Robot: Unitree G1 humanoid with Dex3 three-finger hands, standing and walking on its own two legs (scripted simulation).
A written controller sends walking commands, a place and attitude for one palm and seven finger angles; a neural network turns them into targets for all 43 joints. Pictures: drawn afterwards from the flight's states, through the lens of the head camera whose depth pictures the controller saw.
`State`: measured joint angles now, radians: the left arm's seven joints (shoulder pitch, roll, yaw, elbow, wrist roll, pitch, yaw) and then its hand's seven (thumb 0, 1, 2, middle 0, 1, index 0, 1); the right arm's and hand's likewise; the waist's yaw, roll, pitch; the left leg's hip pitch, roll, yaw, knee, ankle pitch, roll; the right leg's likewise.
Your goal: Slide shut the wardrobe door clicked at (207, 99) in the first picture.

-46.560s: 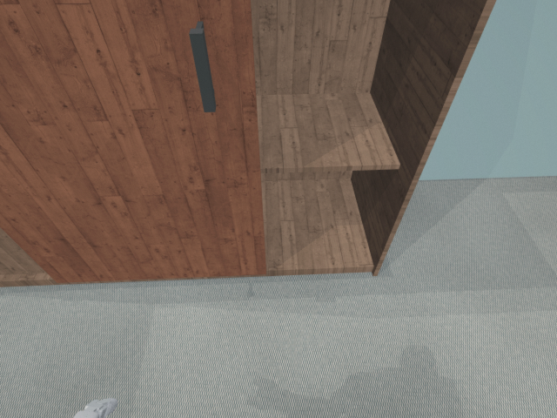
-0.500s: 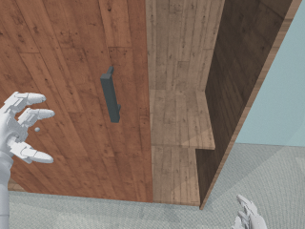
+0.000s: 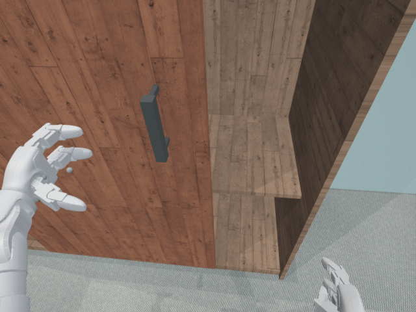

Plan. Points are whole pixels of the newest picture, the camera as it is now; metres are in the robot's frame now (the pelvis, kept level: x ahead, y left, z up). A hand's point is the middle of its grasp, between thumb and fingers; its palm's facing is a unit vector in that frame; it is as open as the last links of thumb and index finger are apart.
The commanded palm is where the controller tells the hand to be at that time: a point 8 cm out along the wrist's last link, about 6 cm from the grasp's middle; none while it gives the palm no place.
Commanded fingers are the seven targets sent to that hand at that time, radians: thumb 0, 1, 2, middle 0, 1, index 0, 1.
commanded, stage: move the hooked fingers beside the handle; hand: left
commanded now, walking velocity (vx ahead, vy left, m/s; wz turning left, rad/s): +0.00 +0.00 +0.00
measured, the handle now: (158, 124) +0.44 +0.14 +0.15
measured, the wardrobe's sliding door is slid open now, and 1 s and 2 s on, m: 0.29 0.29 0.29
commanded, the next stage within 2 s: none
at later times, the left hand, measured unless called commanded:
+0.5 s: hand (84, 156) +0.32 +0.25 +0.17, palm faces +0.05 -1.00 -0.05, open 14.0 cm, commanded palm +0.29 +0.29 +0.17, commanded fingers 0.00 -0.50 0.30 -0.30 -1.20 -0.30 -1.20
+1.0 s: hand (110, 144) +0.37 +0.22 +0.16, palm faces +0.02 -1.00 -0.04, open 14.0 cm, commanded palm +0.34 +0.27 +0.16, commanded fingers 0.00 -0.50 0.30 -0.30 -1.20 -0.30 -1.20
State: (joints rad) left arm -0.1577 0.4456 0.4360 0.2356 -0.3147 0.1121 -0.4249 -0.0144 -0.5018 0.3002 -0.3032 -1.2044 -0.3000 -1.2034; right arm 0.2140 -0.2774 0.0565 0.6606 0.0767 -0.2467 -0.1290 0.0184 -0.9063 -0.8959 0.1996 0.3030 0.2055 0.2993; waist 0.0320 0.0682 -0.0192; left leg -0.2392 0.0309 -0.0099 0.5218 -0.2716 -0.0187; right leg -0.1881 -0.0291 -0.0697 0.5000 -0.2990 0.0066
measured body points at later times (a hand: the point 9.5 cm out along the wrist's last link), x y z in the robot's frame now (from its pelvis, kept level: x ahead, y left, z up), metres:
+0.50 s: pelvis +0.01 +0.00 +0.00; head +0.00 -0.02 +0.45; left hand +0.31 +0.30 +0.18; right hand +0.17 -0.24 -0.09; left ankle +0.00 +0.13 -0.74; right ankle -0.02 -0.12 -0.74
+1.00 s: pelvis +0.00 +0.00 +0.00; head +0.01 -0.02 +0.45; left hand +0.36 +0.27 +0.16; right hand +0.15 -0.25 -0.10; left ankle +0.00 +0.13 -0.74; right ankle -0.02 -0.12 -0.74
